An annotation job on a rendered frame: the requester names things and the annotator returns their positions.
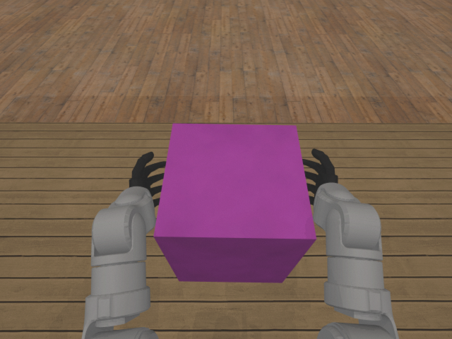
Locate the left robot hand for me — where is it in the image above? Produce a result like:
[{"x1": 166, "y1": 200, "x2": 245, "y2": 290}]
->
[{"x1": 129, "y1": 152, "x2": 166, "y2": 207}]

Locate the carton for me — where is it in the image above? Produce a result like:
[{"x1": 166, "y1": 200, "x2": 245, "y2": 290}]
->
[{"x1": 154, "y1": 124, "x2": 316, "y2": 283}]

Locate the right robot upper arm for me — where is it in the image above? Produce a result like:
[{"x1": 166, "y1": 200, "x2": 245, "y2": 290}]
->
[{"x1": 317, "y1": 322, "x2": 394, "y2": 339}]

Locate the right robot hand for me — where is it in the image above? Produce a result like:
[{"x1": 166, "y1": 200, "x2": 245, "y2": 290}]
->
[{"x1": 302, "y1": 149, "x2": 338, "y2": 205}]

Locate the robot right forearm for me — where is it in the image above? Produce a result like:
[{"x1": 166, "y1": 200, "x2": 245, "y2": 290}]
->
[{"x1": 313, "y1": 182, "x2": 399, "y2": 339}]

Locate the robot left forearm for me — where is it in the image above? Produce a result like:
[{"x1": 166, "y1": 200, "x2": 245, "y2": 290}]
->
[{"x1": 82, "y1": 186, "x2": 156, "y2": 339}]

